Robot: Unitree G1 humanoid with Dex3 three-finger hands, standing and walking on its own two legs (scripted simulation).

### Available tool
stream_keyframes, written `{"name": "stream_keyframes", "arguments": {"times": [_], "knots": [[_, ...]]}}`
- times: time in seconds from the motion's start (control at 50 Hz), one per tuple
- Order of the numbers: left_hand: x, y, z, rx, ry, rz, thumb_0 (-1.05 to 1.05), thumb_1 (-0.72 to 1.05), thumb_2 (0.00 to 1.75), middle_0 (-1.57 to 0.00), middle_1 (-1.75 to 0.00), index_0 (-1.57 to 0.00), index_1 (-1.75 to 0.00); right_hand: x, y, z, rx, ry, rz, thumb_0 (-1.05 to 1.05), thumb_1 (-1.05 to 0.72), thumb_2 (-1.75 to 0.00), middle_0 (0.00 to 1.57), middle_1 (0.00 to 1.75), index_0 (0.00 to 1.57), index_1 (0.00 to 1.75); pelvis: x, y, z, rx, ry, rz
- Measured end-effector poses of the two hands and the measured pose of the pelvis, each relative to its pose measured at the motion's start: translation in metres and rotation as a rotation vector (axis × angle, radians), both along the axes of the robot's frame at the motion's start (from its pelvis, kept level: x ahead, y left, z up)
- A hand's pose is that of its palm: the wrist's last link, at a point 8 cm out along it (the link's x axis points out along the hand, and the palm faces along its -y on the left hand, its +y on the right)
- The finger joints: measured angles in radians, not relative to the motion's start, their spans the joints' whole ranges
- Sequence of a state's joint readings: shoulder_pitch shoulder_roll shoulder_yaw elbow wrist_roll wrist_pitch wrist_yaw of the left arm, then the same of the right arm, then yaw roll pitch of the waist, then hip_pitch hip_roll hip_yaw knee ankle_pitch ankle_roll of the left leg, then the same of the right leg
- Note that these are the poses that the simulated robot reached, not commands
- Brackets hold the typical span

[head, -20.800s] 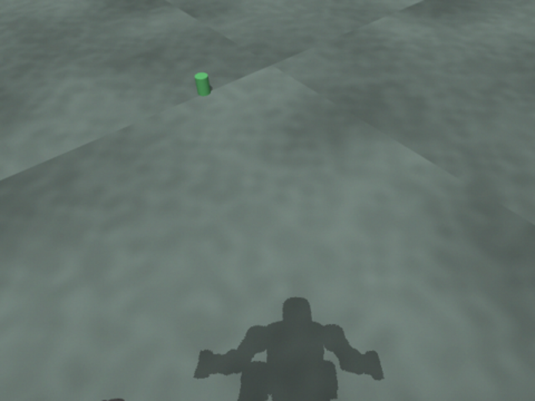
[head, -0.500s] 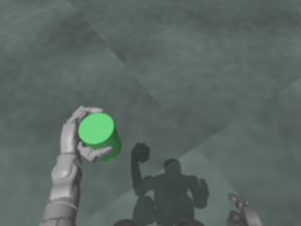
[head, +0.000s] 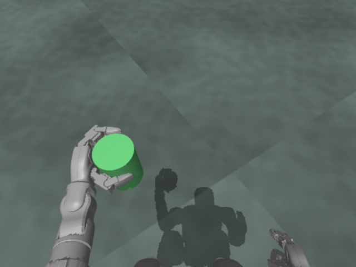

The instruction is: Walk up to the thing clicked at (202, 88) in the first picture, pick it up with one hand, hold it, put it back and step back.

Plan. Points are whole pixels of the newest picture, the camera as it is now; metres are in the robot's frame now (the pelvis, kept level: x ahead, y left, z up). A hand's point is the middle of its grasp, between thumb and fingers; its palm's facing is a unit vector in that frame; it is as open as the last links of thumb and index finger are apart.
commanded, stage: hold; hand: left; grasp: from the side
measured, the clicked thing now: (120, 163) +0.33 +0.15 +0.02
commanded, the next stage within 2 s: crouch in 0.36 s
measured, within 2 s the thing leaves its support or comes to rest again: neither
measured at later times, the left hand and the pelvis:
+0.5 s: hand (112, 159) +0.33 +0.16 +0.05, palm faces +0.04 -1.00 +0.01, open 11.8 cm; pelvis +0.00 +0.00 +0.00, yaw +0 degrees
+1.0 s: hand (121, 181) +0.34 +0.18 -0.09, palm faces +0.08 -1.00 +0.02, open 11.8 cm; pelvis -0.02 +0.00 -0.09, yaw +0 degrees
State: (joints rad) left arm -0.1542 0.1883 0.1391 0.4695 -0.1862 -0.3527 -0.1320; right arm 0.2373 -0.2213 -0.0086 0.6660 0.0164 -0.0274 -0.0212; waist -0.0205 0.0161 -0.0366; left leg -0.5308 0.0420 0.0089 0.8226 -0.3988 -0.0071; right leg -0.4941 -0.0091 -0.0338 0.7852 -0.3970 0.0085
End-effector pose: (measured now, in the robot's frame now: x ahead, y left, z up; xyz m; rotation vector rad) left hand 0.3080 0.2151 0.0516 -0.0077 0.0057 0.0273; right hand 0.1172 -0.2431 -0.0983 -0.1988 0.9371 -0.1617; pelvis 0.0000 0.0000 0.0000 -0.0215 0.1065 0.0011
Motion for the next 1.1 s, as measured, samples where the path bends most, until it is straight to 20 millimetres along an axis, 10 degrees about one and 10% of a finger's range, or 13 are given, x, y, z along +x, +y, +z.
{"name": "stream_keyframes", "arguments": {"times": [0.64, 0.88, 1.1], "knots": [[0.0, 0.002, -0.011, -0.014, 0.02, 0.025, -0.02, -0.6, 1.04, -0.6, -0.95, -0.64, -0.96, 0.007, -0.001, -0.002, -0.001, 0.0, 0.008, 0.01, -0.9, -0.9, 0.2, 0.3, 0.2, 0.3, 0.004, -0.001, -0.002, -0.001, 0.019, 0.002], [0.002, 0.008, -0.085, -0.015, 0.041, 0.066, -0.02, -0.6, 1.04, -0.6, -0.94, -0.65, -0.96, -0.012, -0.012, -0.04, -0.032, 0.082, 0.04, 0.01, -0.89, -0.9, 0.2, 0.3, 0.2, 0.3, -0.011, -0.003, -0.039, -0.004, 0.15, 0.002], [0.014, 0.015, -0.199, -0.003, 0.004, 0.041, -0.02, -0.6, 1.05, -0.6, -0.94, -0.65, -0.96, -0.036, -0.022, -0.137, -0.063, 0.176, 0.064, 0.01, -0.9, -0.91, 0.2, 0.3, 0.2, 0.3, -0.03, -0.002, -0.133, -0.017, 0.36, -0.009]]}}
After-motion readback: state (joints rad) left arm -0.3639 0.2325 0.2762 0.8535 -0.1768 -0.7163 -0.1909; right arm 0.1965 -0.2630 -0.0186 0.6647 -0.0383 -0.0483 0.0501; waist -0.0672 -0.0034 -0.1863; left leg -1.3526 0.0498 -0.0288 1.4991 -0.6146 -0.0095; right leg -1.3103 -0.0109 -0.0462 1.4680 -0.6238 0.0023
